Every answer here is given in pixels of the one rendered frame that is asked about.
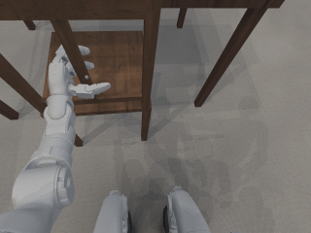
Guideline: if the left robot forearm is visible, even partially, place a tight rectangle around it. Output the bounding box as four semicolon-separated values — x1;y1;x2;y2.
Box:
12;94;77;208

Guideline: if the robot left upper arm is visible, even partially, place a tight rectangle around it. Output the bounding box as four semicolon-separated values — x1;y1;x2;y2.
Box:
0;165;75;233

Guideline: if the chair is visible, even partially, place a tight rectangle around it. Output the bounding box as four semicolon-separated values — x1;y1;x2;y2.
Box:
0;0;162;147

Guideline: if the left robot hand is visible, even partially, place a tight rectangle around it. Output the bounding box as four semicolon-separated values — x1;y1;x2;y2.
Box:
48;45;111;99

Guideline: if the robot thigh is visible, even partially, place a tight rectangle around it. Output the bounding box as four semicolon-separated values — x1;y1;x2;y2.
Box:
92;194;128;233
166;190;212;233

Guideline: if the robot right thigh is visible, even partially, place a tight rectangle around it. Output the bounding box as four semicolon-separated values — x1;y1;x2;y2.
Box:
166;190;212;233

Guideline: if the robot left thigh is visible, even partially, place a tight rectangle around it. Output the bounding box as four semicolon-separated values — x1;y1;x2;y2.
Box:
92;194;128;233

